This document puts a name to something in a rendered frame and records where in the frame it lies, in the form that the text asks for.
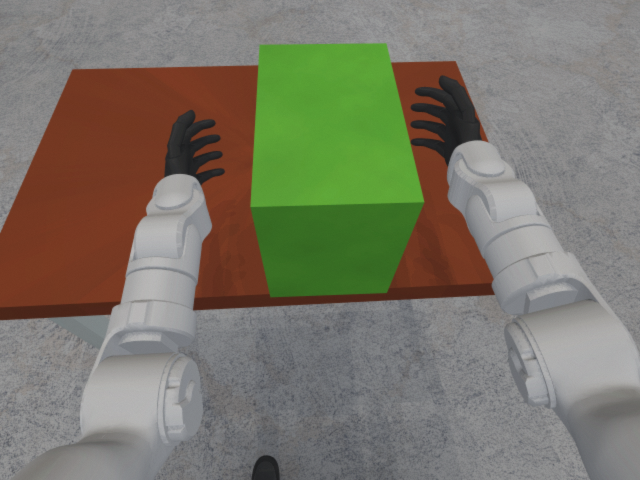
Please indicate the carton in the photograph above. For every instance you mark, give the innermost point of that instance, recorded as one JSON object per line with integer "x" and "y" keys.
{"x": 335, "y": 191}

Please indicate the robot left hand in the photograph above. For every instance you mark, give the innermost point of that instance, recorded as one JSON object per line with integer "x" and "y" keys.
{"x": 179, "y": 158}

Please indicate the robot left upper arm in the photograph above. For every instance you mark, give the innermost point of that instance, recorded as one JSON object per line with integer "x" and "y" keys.
{"x": 136, "y": 409}

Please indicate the robot right forearm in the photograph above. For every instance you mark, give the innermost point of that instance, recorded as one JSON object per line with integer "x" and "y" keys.
{"x": 531, "y": 271}

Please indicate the table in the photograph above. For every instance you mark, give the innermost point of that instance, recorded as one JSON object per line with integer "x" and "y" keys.
{"x": 66, "y": 243}

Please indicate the left robot foot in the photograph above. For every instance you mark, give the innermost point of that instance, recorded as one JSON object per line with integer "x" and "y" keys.
{"x": 266, "y": 468}

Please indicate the robot right hand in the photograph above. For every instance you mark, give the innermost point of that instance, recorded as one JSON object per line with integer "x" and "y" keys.
{"x": 461, "y": 125}

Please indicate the robot left forearm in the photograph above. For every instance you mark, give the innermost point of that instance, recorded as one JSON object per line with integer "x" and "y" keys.
{"x": 156, "y": 310}

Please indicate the robot right upper arm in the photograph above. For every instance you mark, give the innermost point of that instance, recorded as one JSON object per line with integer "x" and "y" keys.
{"x": 575, "y": 360}

